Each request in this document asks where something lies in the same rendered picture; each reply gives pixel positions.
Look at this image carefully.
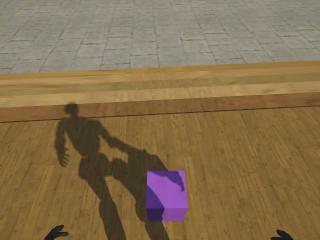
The robot right hand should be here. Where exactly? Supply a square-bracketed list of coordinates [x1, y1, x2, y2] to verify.
[270, 229, 294, 240]

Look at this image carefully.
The robot left hand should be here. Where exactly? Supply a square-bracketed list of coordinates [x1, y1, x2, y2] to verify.
[44, 225, 69, 240]

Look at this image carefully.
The carton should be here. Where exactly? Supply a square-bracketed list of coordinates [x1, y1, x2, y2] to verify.
[146, 170, 188, 222]

